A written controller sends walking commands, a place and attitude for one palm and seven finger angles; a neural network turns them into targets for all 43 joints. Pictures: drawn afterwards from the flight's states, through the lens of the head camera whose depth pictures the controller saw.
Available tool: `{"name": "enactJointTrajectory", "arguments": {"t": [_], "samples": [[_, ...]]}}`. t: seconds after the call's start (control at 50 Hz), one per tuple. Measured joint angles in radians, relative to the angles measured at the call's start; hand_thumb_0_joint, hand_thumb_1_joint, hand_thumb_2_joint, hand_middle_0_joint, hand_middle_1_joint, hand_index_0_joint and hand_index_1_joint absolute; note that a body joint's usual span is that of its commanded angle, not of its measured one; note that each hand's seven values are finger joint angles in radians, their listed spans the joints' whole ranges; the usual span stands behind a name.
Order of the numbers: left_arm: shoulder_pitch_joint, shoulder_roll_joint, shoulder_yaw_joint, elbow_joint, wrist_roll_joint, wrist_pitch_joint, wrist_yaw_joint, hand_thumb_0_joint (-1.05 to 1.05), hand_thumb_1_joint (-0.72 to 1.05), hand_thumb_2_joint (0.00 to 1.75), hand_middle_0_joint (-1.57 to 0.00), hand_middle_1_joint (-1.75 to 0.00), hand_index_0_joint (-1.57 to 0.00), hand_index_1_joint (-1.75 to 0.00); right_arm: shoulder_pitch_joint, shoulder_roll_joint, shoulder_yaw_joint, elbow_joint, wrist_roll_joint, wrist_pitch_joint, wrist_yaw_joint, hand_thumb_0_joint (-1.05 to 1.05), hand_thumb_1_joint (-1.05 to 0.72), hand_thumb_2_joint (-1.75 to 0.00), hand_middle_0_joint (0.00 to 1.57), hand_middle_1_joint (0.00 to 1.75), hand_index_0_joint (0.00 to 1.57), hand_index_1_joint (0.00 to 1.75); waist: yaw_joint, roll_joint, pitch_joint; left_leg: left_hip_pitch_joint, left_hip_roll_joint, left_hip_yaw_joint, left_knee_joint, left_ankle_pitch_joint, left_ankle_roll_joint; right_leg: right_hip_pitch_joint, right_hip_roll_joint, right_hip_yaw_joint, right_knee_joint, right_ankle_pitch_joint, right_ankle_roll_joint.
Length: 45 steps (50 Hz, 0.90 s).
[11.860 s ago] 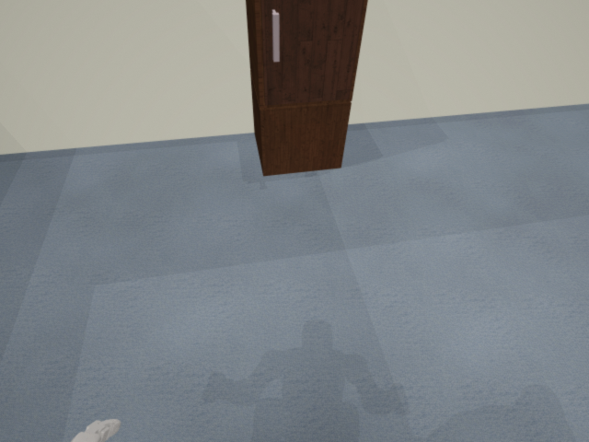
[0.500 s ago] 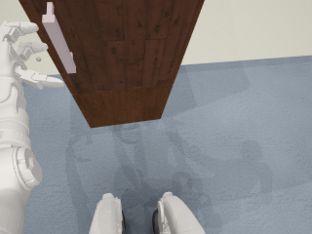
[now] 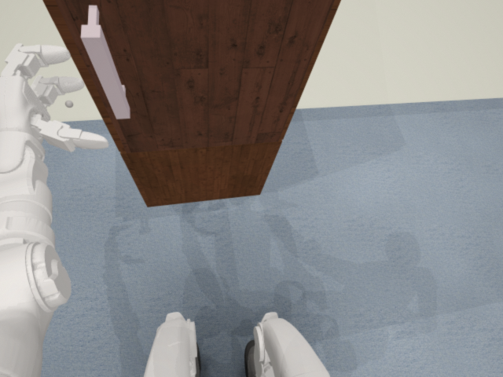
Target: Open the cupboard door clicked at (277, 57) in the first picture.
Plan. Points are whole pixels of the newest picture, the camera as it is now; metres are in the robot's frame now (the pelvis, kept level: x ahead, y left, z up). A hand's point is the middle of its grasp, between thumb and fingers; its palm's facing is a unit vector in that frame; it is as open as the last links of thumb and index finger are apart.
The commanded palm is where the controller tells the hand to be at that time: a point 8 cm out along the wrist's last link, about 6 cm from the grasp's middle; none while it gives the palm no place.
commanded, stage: move the hooked fingers beside the handle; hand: left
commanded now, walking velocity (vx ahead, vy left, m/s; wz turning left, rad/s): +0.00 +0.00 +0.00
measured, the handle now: (109, 68) +0.58 +0.18 +0.06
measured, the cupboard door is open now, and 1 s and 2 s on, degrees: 0 0 0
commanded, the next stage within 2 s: slide the fingers in behind the handle in 0.18 s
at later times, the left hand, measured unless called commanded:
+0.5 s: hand (70, 105) +0.51 +0.23 +0.05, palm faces +0.08 -1.00 +0.00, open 14.0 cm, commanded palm +0.49 +0.26 +0.05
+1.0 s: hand (101, 97) +0.53 +0.19 +0.05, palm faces +0.11 -0.99 -0.01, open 14.0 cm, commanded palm +0.50 +0.23 +0.05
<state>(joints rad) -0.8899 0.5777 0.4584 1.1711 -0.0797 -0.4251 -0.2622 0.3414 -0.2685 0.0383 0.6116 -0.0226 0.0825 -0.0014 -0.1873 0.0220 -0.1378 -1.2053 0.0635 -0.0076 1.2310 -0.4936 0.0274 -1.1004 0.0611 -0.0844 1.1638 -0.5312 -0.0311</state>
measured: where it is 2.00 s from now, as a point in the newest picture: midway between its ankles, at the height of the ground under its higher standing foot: outside the picture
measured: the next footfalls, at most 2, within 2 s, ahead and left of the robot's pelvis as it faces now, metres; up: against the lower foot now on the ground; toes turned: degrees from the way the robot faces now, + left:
none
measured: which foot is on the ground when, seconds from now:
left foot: down 0.00-1.00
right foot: down 0.00-1.00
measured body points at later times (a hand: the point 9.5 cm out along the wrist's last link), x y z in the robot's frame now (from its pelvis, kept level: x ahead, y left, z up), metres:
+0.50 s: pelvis +0.00 +0.01 +0.00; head +0.15 +0.05 +0.42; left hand +0.50 +0.29 +0.05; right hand +0.01 -0.26 -0.10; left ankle +0.03 +0.10 -0.63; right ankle +0.00 -0.11 -0.63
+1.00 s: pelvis +0.00 +0.00 +0.00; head +0.16 +0.03 +0.42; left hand +0.51 +0.24 +0.05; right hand +0.01 -0.25 -0.11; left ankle +0.03 +0.10 -0.63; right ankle +0.00 -0.11 -0.63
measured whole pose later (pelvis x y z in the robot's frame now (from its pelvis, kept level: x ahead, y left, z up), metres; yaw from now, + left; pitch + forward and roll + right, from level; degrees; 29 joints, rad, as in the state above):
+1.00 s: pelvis +0.00 +0.00 +0.00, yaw +0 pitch +27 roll -4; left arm -0.91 0.48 0.41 1.18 -0.05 -0.46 -0.12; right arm 0.37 -0.24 0.04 0.62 -0.04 0.10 0.03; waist -0.20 0.04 -0.14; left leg -1.20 0.06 0.00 1.23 -0.50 0.03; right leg -1.10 0.06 -0.07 1.17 -0.54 -0.03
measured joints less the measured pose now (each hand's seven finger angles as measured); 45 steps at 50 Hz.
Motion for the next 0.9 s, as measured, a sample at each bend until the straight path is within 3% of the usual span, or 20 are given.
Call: {"name": "enactJointTrajectory", "arguments": {"t": [0.12,0.32,0.44,0.64,0.9], "samples": [[0.008,-0.004,0.013,-0.016,0.008,-0.019,0.023,-0.01,-0.5,0.3,-0.3,-1.2,-0.3,-1.2,0.001,0.005,0.003,0.001,-0.001,0.008,0.007,0.0,-0.9,-0.9,0.21,0.3,0.2,0.3,0.0,0.001,0.004,0.001,0.002,0.007,0.006,-0.005,0.004,-0.001,0.001,0.007,0.006,-0.002,0.004],[0.012,0.013,0.019,-0.012,-0.008,-0.004,0.0,-0.01,-0.5,0.3,-0.3,-1.2,-0.3,-1.2,0.021,0.016,0.012,0.01,0.002,0.014,0.006,0.0,-0.9,-0.9,0.21,0.3,0.2,0.3,0.004,0.007,0.003,0.007,0.002,0.009,0.0,-0.003,0.008,0.006,0.002,0.01,-0.005,0.003,0.008],[-0.001,-0.005,-0.022,0.003,-0.016,-0.003,0.003,-0.01,-0.5,0.3,-0.3,-1.2,-0.3,-1.2,0.027,0.015,0.008,0.019,0.002,0.009,0.007,0.0,-0.9,-0.9,0.21,0.3,0.2,0.3,0.008,0.007,0.004,0.006,-0.003,0.002,0.001,-0.001,0.01,0.01,-0.002,0.003,-0.008,0.004,0.01],[-0.031,-0.05,-0.035,-0.012,0.019,-0.024,0.074,-0.01,-0.5,0.3,-0.3,-1.2,-0.3,-1.2,0.015,0.011,-0.003,0.017,-0.016,-0.001,0.014,0.0,-0.9,-0.9,0.21,0.3,0.2,0.3,-0.011,0.007,0.002,-0.024,-0.006,0.001,0.016,-0.002,0.012,-0.019,-0.005,0.002,0.007,0.002,0.012],[-0.023,-0.092,-0.051,-0.002,0.028,-0.023,0.133,-0.01,-0.5,0.3,-0.3,-1.2,-0.3,-1.2,0.031,0.029,0.005,0.012,-0.018,0.015,0.032,0.0,-0.9,-0.9,0.21,0.3,0.2,0.3,-0.006,0.016,-0.002,0.006,-0.005,0.01,-0.003,-0.004,0.007,0.002,-0.004,0.011,0.0,-0.003,0.008]]}}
